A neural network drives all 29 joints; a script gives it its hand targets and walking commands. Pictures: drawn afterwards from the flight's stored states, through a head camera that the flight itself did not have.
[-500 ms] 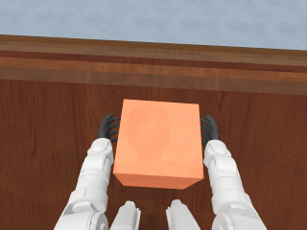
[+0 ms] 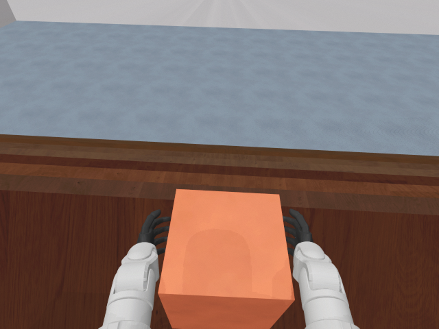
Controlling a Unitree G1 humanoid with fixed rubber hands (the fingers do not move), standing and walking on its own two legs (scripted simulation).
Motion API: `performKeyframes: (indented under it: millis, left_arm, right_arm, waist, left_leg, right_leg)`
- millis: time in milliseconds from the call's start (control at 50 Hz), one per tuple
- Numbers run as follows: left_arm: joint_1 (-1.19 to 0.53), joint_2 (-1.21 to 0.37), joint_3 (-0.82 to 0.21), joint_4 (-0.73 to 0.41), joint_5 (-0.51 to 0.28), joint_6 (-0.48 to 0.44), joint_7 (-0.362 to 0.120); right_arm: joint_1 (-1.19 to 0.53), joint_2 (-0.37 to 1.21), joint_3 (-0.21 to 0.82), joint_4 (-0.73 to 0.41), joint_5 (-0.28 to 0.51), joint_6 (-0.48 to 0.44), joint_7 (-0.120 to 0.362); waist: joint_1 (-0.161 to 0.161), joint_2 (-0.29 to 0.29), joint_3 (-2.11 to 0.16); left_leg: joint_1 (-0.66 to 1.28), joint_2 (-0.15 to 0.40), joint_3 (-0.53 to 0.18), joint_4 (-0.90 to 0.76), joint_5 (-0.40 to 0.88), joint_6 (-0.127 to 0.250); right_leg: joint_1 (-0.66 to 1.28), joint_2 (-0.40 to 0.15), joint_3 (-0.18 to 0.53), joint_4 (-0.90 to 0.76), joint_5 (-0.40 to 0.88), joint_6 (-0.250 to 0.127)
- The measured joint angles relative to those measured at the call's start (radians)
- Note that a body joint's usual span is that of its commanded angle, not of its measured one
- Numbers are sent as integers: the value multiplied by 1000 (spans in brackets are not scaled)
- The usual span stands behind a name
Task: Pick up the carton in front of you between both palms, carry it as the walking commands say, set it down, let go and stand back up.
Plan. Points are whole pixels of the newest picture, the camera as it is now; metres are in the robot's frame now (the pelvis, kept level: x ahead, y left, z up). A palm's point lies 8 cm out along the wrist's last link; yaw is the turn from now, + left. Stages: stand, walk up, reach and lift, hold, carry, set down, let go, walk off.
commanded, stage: reach and lift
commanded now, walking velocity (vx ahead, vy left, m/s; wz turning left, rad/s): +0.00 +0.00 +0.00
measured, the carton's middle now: (223, 264) +0.29 +0.00 -0.06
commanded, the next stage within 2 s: hold in 1.04 s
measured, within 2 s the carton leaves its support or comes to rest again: neither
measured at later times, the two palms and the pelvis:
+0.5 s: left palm (143, 244) +0.28 +0.15 +0.03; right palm (305, 243) +0.28 -0.15 +0.04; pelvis -0.02 +0.00 +0.01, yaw +0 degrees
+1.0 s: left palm (142, 239) +0.28 +0.15 +0.04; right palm (306, 238) +0.29 -0.15 +0.05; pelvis +0.00 +0.00 +0.01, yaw +0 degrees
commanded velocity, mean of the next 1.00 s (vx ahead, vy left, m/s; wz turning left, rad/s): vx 0.00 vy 0.00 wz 0.00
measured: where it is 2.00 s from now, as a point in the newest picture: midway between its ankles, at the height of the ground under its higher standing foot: outside the picture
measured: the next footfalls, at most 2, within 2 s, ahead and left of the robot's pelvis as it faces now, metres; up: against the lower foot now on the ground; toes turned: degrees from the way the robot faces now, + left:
none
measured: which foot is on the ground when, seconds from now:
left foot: down 0.00-1.00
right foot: down 0.00-1.00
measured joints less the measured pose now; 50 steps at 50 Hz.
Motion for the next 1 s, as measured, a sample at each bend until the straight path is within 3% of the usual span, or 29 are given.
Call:
performKeyframes:
  millis: [120,260,540,1000]
  left_arm:
    - [-28,-5,14,-16,52,89,-23]
    - [-82,-18,57,-3,93,119,-43]
    - [-100,-23,62,-32,99,130,-48]
    - [-25,-5,-19,-128,75,197,-43]
  right_arm:
    - [-33,7,-14,-7,-51,83,21]
    - [-85,20,-57,5,-94,112,38]
    - [-104,20,-60,-21,-98,121,46]
    - [-26,6,21,-119,-74,187,38]
  waist:
    - [3,0,40]
    - [4,0,95]
    - [5,0,117]
    - [4,1,112]
  left_leg:
    - [113,5,-1,-65,30,1]
    - [128,5,2,-55,38,0]
    - [149,8,8,-85,53,0]
    - [235,15,10,-162,64,4]
  right_leg:
    - [112,-5,0,-63,29,-2]
    - [127,-5,-2,-55,38,-1]
    - [147,-8,-2,-83,52,0]
    - [233,-14,-7,-158,63,-4]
